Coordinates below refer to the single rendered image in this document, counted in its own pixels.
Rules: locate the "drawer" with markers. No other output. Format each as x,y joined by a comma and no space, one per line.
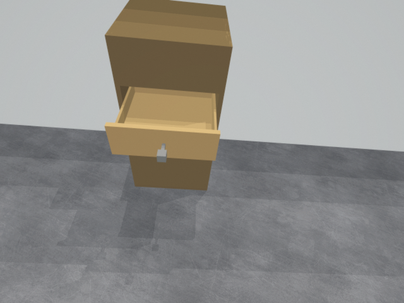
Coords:
185,121

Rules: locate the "handle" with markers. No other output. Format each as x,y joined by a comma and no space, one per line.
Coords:
162,154

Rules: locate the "cabinet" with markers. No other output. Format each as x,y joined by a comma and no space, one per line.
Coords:
170,45

